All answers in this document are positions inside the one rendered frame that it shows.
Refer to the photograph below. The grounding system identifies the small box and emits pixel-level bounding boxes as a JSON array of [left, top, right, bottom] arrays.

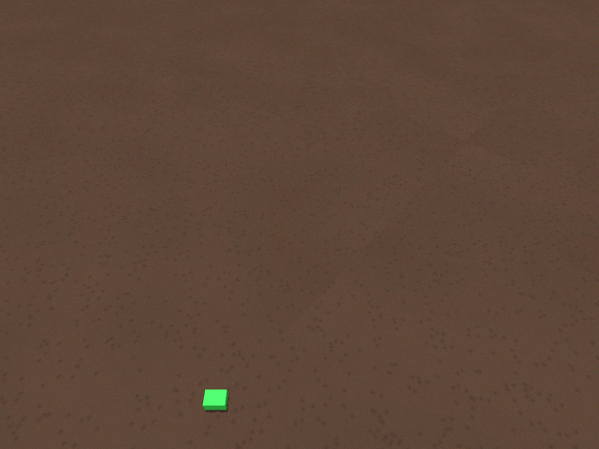
[[202, 389, 228, 410]]

